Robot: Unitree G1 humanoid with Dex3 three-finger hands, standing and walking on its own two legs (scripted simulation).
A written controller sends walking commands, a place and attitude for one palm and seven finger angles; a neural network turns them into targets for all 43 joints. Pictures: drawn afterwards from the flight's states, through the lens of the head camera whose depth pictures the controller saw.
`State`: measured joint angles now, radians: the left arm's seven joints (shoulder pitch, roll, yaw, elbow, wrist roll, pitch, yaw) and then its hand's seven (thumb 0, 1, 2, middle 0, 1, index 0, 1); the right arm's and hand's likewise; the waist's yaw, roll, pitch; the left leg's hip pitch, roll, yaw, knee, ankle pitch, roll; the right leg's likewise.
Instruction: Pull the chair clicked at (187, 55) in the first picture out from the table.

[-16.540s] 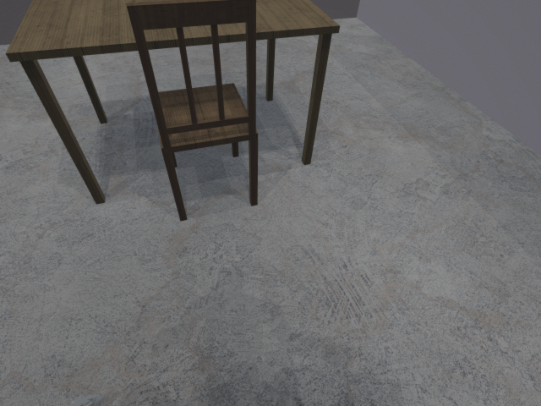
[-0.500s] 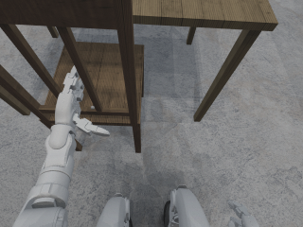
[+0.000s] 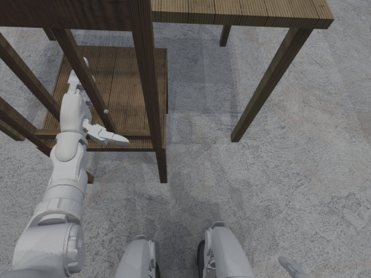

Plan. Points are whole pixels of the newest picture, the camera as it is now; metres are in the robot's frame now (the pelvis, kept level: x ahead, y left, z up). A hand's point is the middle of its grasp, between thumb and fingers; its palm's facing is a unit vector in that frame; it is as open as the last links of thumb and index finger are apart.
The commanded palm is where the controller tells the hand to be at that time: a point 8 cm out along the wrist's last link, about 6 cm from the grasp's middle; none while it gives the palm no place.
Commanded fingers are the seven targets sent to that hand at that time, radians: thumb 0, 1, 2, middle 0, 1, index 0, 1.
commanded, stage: push the fingers through the gap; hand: left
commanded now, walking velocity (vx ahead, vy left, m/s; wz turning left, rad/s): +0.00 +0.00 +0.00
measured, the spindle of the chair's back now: (42, 94) +0.49 +0.28 +0.04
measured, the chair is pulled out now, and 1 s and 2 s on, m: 0.00 0.00 0.03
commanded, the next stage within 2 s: hook a spindle and tug to test in 0.42 s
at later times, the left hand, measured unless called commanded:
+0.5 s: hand (104, 112) +0.45 +0.15 +0.03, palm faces -0.03 -1.00 -0.04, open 17.0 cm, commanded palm +0.43 +0.20 +0.03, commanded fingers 0.00 -0.50 0.30 -0.06 -0.08 -0.06 -0.08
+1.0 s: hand (109, 109) +0.46 +0.15 +0.02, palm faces -0.01 -1.00 -0.04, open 13.6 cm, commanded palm +0.44 +0.19 +0.03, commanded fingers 0.00 0.06 0.54 -0.50 -1.45 -0.50 -1.45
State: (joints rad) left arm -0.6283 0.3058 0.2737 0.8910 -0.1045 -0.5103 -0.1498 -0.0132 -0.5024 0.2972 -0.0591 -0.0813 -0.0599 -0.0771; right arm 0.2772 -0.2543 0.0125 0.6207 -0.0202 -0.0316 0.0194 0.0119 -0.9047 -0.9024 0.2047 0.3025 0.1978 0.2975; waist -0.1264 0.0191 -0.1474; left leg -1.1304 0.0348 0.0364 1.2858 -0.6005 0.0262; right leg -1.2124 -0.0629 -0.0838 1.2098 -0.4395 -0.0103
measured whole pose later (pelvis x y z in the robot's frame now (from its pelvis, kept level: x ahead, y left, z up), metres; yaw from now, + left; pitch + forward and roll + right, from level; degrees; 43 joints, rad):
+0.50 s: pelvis +0.00 +0.01 +0.00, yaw +0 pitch +25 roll -2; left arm -0.64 0.30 0.27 0.91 -0.10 -0.53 -0.15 -0.01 -0.50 0.30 -0.06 -0.08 -0.06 -0.08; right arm 0.27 -0.25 0.01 0.62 -0.02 0.00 0.03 0.01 -0.90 -0.90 0.20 0.30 0.20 0.30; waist -0.13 0.02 -0.15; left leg -1.13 0.03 0.03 1.29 -0.60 0.03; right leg -1.21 -0.06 -0.08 1.20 -0.43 0.00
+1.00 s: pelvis +0.00 +0.00 +0.00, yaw +0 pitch +26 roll -2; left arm -0.65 0.29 0.26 0.91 -0.09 -0.52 -0.11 -0.01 -0.37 0.36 -0.33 -0.93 -0.33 -0.93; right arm 0.28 -0.25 0.01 0.62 -0.02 0.01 0.03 0.01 -0.91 -0.90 0.20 0.30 0.20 0.30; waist -0.13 0.02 -0.15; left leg -1.14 0.03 0.03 1.29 -0.60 0.03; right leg -1.21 -0.06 -0.08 1.21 -0.44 -0.01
